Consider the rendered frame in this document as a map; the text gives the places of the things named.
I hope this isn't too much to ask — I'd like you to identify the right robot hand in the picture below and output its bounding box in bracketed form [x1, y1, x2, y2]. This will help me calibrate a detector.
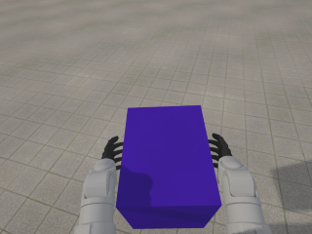
[208, 133, 232, 169]

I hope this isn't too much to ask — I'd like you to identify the carton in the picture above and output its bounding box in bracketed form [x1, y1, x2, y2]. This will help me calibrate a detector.
[115, 105, 222, 229]

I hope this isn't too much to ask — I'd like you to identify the robot right forearm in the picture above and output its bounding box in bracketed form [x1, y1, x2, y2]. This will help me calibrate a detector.
[217, 156, 272, 234]

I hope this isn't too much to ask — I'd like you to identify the left robot hand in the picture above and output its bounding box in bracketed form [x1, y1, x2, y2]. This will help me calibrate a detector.
[101, 136, 124, 171]

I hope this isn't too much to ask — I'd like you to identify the robot left forearm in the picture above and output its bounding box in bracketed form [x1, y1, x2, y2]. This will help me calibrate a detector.
[73, 158, 118, 234]

